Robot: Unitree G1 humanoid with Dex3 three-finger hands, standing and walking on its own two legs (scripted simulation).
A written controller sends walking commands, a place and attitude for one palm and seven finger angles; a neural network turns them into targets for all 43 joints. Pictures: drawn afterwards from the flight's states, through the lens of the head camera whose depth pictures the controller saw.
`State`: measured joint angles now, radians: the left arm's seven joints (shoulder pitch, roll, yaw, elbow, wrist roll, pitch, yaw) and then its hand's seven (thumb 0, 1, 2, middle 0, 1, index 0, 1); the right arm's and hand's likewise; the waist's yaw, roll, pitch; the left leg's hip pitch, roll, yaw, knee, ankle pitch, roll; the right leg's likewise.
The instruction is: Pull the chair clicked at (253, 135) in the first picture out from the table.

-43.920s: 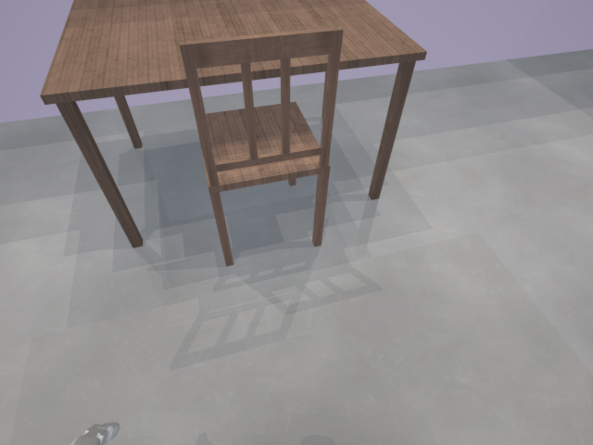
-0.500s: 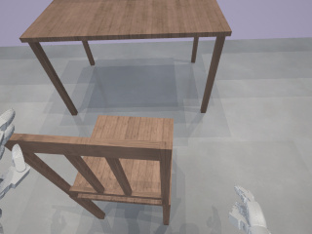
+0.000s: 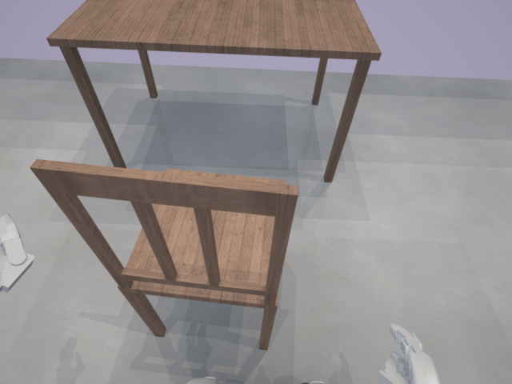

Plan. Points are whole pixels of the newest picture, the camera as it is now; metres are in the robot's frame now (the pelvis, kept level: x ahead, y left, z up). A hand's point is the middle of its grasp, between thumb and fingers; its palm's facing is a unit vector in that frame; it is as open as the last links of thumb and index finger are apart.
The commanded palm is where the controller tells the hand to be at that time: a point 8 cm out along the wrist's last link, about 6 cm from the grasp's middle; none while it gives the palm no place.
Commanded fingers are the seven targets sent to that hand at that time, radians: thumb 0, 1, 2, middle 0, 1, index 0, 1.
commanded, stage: step back with the hand held close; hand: left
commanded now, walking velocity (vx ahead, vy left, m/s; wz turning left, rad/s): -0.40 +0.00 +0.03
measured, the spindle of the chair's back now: (158, 244) +0.37 +0.22 -0.08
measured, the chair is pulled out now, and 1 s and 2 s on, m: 0.62 0.62 0.62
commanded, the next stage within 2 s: stop stepping back and stand still in 0.50 s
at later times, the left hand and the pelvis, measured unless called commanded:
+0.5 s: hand out of the picture +0.11 +0.27 +0.19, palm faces +0.59 -0.65 -0.48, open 7.4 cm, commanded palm +0.03 +0.30 +0.19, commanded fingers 0.00 0.90 0.90 -0.20 -0.30 -0.20 -0.30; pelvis -0.06 -0.02 -0.02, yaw +8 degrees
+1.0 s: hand out of the picture +0.05 +0.25 +0.19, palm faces +0.48 -0.72 -0.50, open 7.4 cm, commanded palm -0.01 +0.29 +0.19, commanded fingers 0.00 0.90 0.90 -0.20 -0.30 -0.20 -0.30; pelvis -0.13 -0.02 +0.00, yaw +3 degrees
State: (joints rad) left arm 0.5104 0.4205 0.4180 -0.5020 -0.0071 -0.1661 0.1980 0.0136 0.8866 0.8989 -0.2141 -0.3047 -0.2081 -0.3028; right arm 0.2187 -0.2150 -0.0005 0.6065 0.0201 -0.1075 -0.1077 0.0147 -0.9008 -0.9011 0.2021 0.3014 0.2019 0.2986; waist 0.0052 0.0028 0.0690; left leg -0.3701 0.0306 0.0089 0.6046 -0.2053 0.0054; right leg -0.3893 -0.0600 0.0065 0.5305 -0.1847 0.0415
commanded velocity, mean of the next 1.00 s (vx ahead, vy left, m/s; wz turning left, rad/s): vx -0.17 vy -0.01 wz -0.07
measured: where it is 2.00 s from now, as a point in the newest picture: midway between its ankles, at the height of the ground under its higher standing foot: outside the picture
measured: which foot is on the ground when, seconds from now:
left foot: down 0.00-0.56, up 0.58-0.78, down 0.80-1.00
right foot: down 0.00-0.36, up 0.38-0.52, down 0.54-1.00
